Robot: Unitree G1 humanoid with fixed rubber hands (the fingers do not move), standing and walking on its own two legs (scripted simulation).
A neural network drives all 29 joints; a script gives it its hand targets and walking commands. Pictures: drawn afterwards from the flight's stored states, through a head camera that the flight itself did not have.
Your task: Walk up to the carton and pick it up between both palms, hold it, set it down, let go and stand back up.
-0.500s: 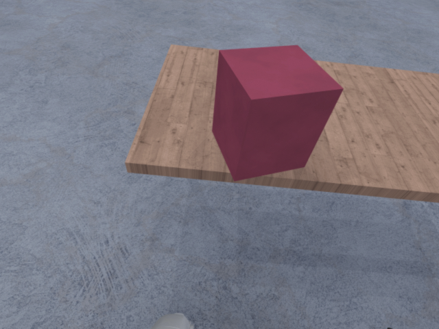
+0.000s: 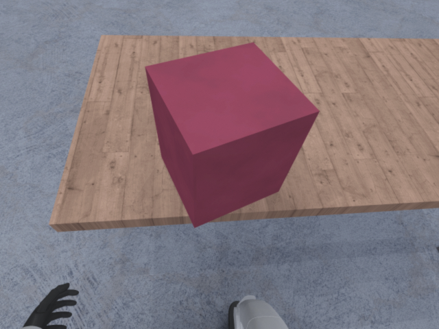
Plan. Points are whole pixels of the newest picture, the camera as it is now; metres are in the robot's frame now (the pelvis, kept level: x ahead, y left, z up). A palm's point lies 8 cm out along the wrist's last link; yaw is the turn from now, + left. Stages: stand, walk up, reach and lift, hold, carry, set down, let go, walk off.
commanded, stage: walk up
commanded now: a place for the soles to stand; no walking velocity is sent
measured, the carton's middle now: (222, 139) +0.44 -0.02 +0.06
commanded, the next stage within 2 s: none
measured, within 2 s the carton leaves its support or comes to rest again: neither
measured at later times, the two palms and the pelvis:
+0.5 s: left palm out of the picture +0.13 +0.29 -0.12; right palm (398, 310) +0.15 -0.36 -0.09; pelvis +0.04 -0.04 -0.02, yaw +4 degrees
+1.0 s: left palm out of the picture +0.03 +0.28 -0.09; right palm (407, 326) +0.12 -0.37 -0.10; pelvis +0.01 -0.05 -0.01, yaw +2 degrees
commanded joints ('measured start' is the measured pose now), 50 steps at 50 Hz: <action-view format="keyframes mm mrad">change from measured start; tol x32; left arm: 1 204 237 75 -8 24 -38 44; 50 146 178 15 13 -24 -73 114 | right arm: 1 54 -117 -2 -88 34 2 -19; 50 -236 -133 -60 -61 -17 56 36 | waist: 1 139 -226 -297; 25 51 336 -69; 50 43 -39 -78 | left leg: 1 -410 -50 -54 566 -25 42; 21 -118 -6 -77 84 192 66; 25 -415 464 -646 -203 228 386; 35 38 140 -285 -54 -68 200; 41 -594 26 -115 339 -116 42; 50 -15 -27 -15 5 212 94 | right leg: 1 644 -233 329 -149 566 -167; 4 428 -278 470 -279 -7 -255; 11 246 -176 167 -198 504 -212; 18 126 -198 181 -122 236 -191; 25 44 66 115 465 -546 25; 39 326 -49 268 -329 -241 19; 41 332 -296 571 -311 -285 -116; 46 259 -119 142 -107 320 -83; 50 56 -13 106 66 167 -47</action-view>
